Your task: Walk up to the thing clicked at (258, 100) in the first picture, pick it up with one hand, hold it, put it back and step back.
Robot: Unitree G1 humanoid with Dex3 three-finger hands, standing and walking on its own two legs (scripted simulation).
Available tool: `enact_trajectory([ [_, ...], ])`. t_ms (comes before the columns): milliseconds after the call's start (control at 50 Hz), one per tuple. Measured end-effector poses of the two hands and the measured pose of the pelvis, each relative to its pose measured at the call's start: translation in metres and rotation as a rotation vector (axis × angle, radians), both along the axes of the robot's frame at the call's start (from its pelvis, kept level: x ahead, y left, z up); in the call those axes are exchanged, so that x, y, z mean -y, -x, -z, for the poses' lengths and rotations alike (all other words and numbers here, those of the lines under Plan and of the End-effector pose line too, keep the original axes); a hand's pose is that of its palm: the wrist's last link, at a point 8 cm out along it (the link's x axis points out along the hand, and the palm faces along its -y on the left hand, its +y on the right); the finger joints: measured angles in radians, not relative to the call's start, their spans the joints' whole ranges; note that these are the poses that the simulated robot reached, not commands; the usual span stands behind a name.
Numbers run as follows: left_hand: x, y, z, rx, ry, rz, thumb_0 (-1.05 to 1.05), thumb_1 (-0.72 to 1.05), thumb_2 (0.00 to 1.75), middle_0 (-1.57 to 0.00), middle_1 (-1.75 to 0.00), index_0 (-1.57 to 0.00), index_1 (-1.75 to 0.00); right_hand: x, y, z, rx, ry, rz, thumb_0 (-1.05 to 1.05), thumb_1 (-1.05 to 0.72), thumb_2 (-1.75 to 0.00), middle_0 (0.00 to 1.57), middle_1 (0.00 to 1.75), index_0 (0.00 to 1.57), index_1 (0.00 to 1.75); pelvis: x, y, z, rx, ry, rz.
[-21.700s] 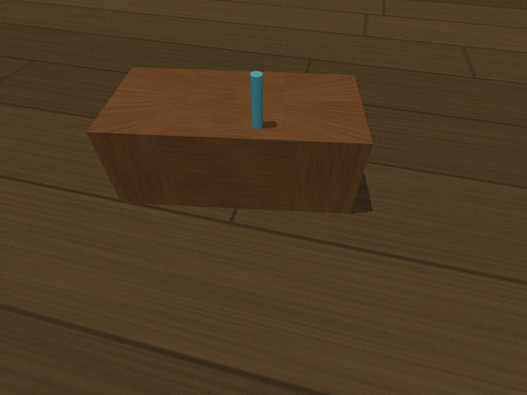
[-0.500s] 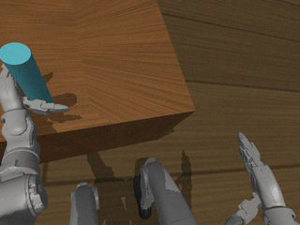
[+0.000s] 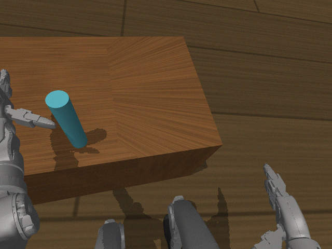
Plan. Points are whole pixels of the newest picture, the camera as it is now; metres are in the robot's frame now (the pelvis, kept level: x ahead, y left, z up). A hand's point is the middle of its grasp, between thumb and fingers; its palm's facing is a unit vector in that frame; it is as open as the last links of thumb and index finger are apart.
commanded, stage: rise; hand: left
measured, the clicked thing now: (70, 124) +0.47 +0.18 -0.07
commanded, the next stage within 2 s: home in 0.06 s
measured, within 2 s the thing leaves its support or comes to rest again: neither
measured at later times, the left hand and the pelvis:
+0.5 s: hand out of the picture +0.41 +0.31 +0.08, palm faces +0.30 -0.88 -0.36, open 17.2 cm; pelvis +0.03 +0.00 +0.08, yaw +0 degrees
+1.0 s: hand (52, 238) +0.20 +0.17 +0.03, palm faces +0.14 -0.96 -0.23, open 17.5 cm; pelvis +0.04 -0.01 +0.09, yaw +2 degrees
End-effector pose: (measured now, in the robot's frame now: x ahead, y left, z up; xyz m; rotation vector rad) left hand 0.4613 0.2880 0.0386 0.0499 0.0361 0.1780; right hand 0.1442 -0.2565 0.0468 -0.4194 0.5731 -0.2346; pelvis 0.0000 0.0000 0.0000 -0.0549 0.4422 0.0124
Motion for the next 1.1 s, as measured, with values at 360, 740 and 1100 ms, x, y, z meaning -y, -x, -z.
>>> enact_trajectory([
  [360,-0.069,0.046,-0.070,-0.303,-0.195,-0.265,-0.01,-0.49,0.10,-0.07,-0.07,-0.07,-0.07,-0.012,-0.011,-0.001,-0.158,-0.118,0.011,-0.01,0.16,-0.32,0.11,0.15,0.11,0.15,0.002,-0.017,-0.060,0.136,-0.022,0.010],
  [740,0.018,0.175,-0.021,-0.532,-0.102,-0.090,-0.01,-0.50,0.08,-0.06,-0.06,-0.06,-0.06,-0.024,-0.046,-0.008,-0.140,-0.229,-0.017,0.01,-0.70,-0.79,0.18,0.27,0.18,0.27,0.004,-0.044,-0.090,0.253,-0.034,0.003],
  [1100,0.071,0.298,-0.012,-0.685,-0.084,-0.063,-0.01,-0.54,0.06,-0.07,-0.07,-0.07,-0.06,-0.016,-0.041,0.028,-0.174,-0.204,0.054,0.01,-0.77,-0.83,0.19,0.28,0.19,0.28,0.014,-0.032,-0.090,0.331,-0.037,-0.022],
])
